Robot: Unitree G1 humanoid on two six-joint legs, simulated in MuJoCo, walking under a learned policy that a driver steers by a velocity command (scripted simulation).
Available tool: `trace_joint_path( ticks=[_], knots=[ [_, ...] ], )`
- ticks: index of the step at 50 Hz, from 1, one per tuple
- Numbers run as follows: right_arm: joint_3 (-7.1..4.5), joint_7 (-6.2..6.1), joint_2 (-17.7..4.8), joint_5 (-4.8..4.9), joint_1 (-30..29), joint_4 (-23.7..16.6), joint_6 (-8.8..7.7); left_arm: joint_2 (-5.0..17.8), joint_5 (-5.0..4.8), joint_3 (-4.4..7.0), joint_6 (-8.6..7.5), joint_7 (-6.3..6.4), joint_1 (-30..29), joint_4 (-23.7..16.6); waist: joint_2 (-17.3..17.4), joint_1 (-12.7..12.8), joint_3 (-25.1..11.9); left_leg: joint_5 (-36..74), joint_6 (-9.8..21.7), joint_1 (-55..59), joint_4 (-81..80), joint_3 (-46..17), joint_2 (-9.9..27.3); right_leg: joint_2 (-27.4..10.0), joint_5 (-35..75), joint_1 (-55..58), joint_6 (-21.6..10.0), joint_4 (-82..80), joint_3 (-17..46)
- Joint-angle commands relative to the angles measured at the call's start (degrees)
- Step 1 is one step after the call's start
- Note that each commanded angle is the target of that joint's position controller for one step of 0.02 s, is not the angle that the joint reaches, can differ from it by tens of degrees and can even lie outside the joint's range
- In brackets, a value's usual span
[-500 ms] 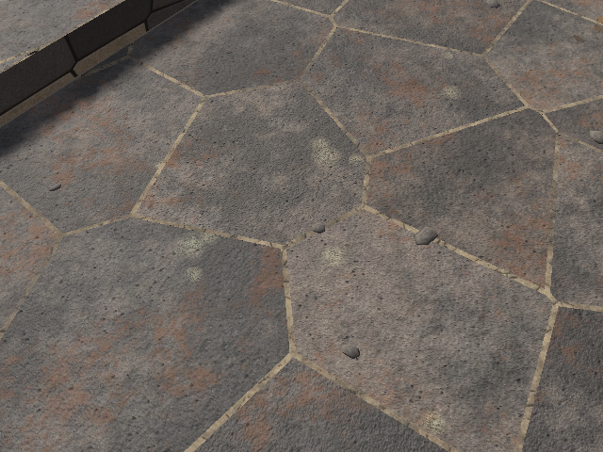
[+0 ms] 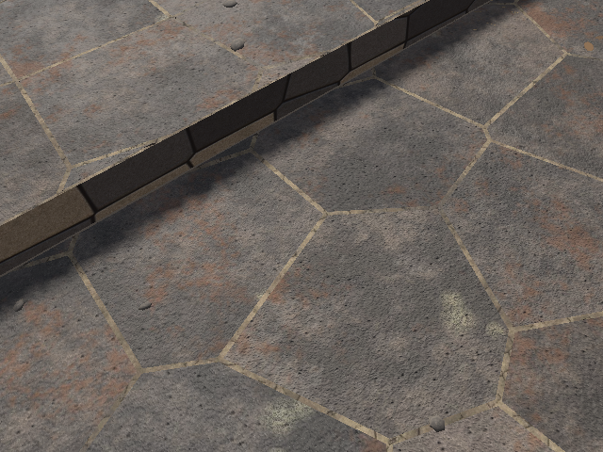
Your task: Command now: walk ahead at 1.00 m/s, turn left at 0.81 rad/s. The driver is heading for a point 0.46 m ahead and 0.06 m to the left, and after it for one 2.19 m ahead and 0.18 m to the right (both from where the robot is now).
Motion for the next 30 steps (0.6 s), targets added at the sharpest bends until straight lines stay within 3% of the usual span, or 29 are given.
trace_joint_path(
  ticks=[1,2,4,5,7,9,10,13,14,15,16,17,18,19,20,21,22,23,24,26,27,30],
  knots=[
    [-1.42,0.13,-5.6,-0.66,5.7,-3.6,-1.92,5.6,0.18,0.32,-3.75,-0.59,-5.4,-10.6,-9.7,2.4,-4.9,-24.5,9.9,24.9,-28.1,-46.5,18.5,-4.4,4.5,-30.7,-2.4,-2.0,8.1],
    [-1.61,-0.27,-6.5,-0.69,2.4,-4.6,-2.03,5.5,1.25,0.53,-3.00,-0.17,-3.6,-9.9,-8.7,4.7,-2.4,-19.1,10.1,18.5,-28.7,-42.1,15.4,-5.6,5.7,-27.5,-0.8,-5.2,8.6],
    [-1.32,-0.95,-5.5,0.11,0.8,-4.6,-1.91,7.0,1.60,1.09,-1.50,0.90,-3.1,-9.4,-6.0,5.7,0.1,-10.3,9.3,11.5,-29.0,-34.4,11.4,-7.7,7.4,-24.8,2.1,-12.9,7.3],
    [-1.06,-1.44,-4.8,0.58,1.6,-4.1,-1.97,6.8,2.09,0.96,-1.09,1.32,-5.2,-10.2,-5.3,4.9,1.3,-5.6,8.9,8.2,-29.0,-31.0,10.0,-7.9,9.3,-23.5,3.4,-18.2,5.9],
    [-1.00,-2.56,-4.9,1.37,3.2,-2.8,-1.64,4.2,2.95,0.14,-1.03,1.51,-13.4,-13.5,-2.2,1.5,3.2,1.5,7.1,2.8,-28.4,-25.6,6.6,-6.3,18.8,-19.7,5.5,-31.0,2.9],
    [-1.31,-3.07,-5.6,1.74,5.1,-1.3,-0.89,1.5,2.29,-0.41,-1.22,1.15,-18.6,-15.5,1.0,-1.7,1.5,1.7,3.8,0.4,-26.7,-23.6,4.4,-3.4,27.3,-12.7,6.3,-42.5,0.9],
    [-1.56,-3.07,-6.1,1.89,6.4,-0.6,-0.66,1.8,1.45,-0.08,-1.41,0.99,-19.8,-16.0,1.8,-3.0,-0.1,0.4,2.9,0.9,-26.3,-25.0,4.7,-1.8,29.9,-9.1,6.7,-45.7,0.8],
    [-1.68,-3.40,-5.3,2.42,7.4,0.9,-0.31,5.2,-0.82,1.82,-2.10,0.83,-21.0,-16.6,4.5,-3.4,-1.7,-0.9,1.2,11.3,-20.6,-29.9,6.4,-1.4,29.3,-7.8,6.8,-53.7,4.6],
    [-1.81,-3.71,-5.1,2.01,8.0,1.8,0.11,6.3,-0.75,2.30,-2.43,0.68,-20.6,-16.3,5.1,-3.2,-1.5,5.6,0.4,17.3,-17.5,-29.4,7.5,-1.9,29.5,-10.0,5.9,-56.1,3.6],
    [-2.03,-4.04,-5.1,1.37,8.9,2.7,0.66,7.6,-0.02,3.03,-2.89,0.56,-18.1,-15.4,5.8,-2.3,-3.3,18.5,-0.8,23.1,-12.1,-28.4,8.1,-1.2,29.8,-8.9,4.4,-57.3,1.9],
    [-2.05,-4.16,-5.4,0.67,8.5,2.8,1.16,8.6,0.85,3.90,-3.43,0.40,-11.3,-13.6,6.0,1.5,-8.1,32.5,-2.9,27.0,-3.4,-26.0,7.7,-0.6,33.9,-2.7,2.3,-58.6,-0.6],
    [-1.33,-3.89,-4.4,-0.79,4.9,0.9,1.40,9.7,1.64,4.04,-3.46,0.16,0.5,-11.2,7.7,7.4,-16.4,35.5,-5.2,23.4,10.3,-23.7,8.0,-5.7,38.7,10.8,-1.3,-53.4,2.1],
    [0.32,-3.34,1.9,-1.89,13.3,0.8,1.07,13.1,3.09,4.26,-3.25,-0.38,9.0,-8.4,-10.4,4.4,-27.0,2.3,-9.4,5.9,33.1,-19.1,0.9,-19.8,58.5,34.1,-11.7,-45.4,20.9],
    [1.48,-2.64,1.1,0.90,21.0,3.0,0.41,13.3,1.76,5.10,-2.64,-1.82,15.3,-3.0,-28.6,4.9,-35.1,-25.6,-11.7,-9.0,48.8,-17.2,-2.9,-29.5,45.9,45.4,-21.1,-52.4,46.7],
    [0.81,-2.68,-3.6,1.42,15.0,3.0,0.89,8.8,0.82,4.48,-1.60,-1.58,12.6,-5.1,-17.3,7.4,-29.6,-23.4,-11.7,-13.7,51.4,-17.9,2.2,-25.2,29.9,41.3,-18.2,-54.9,43.8],
    [0.78,-2.68,-5.5,0.20,2.4,-1.4,0.64,6.7,0.29,3.58,-0.83,-1.18,5.2,-6.7,-9.2,7.7,-19.8,-19.1,-11.4,-15.3,46.8,-13.9,5.5,-21.0,33.5,31.0,-14.7,-56.6,34.4],
    [0.74,-2.84,-6.0,-1.85,-6.3,-4.1,0.04,6.5,-0.06,2.96,-0.43,-1.09,1.7,-7.1,-1.6,7.0,-11.4,-18.1,-11.8,-15.6,42.2,-10.5,6.7,-17.5,45.2,20.0,-12.7,-57.7,28.2],
    [0.81,-2.86,-4.9,-2.95,-8.9,-5.9,-0.67,7.5,-0.30,3.19,-0.31,-0.67,1.7,-6.4,-0.4,5.7,-8.4,-17.1,-12.0,-15.2,36.9,-10.0,8.1,-16.0,52.5,14.9,-12.2,-57.9,25.9],
    [1.25,-2.77,-3.3,-3.11,-9.1,-6.7,-1.07,7.6,0.14,3.18,0.03,-0.28,2.1,-5.5,-1.3,4.3,-7.8,-16.7,-12.4,-12.1,32.3,-9.6,8.5,-14.0,56.3,11.0,-11.9,-59.2,24.0],
    [2.17,-2.91,-0.9,-1.98,-7.2,-6.9,-1.17,8.5,0.31,3.56,1.14,0.33,0.2,-5.1,-3.7,1.3,-8.1,-15.6,-13.3,-6.7,18.2,-8.6,8.4,-11.7,58.7,4.5,-11.8,-60.3,21.0],
    [2.50,-3.12,-0.6,-1.42,-7.4,-6.8,-1.13,10.2,0.38,4.15,1.89,0.84,-0.8,-5.3,-5.0,0.8,-9.1,-13.0,-13.8,-2.3,12.0,-7.2,6.9,-11.1,60.0,0.4,-12.3,-61.0,20.3],
    [2.13,-3.01,-2.5,-0.86,-8.6,-6.1,-0.16,13.3,-0.77,5.56,4.19,2.13,-1.0,-5.5,-6.6,0.0,-12.9,1.7,-13.9,10.5,0.0,-7.6,2.9,-8.5,48.0,-5.9,-9.0,-61.2,19.9]
  ],
)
